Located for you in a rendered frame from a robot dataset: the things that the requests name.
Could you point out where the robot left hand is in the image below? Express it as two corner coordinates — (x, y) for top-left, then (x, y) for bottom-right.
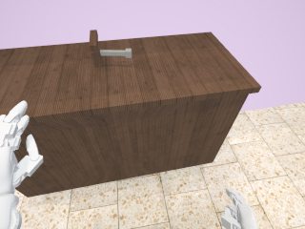
(0, 100), (44, 195)

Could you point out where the robot right hand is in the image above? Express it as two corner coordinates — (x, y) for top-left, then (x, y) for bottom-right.
(221, 188), (258, 229)

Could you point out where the robot left forearm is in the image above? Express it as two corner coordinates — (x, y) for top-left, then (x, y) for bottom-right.
(0, 194), (22, 229)

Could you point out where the counter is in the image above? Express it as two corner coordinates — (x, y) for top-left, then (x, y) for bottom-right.
(0, 30), (261, 198)

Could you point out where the tap lever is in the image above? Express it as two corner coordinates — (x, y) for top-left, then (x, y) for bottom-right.
(100, 48), (132, 58)

